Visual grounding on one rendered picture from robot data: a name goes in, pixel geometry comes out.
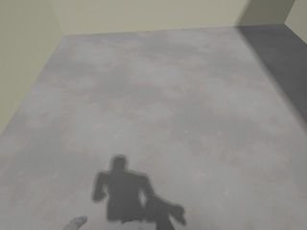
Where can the left robot hand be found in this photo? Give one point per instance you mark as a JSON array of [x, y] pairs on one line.
[[76, 223]]

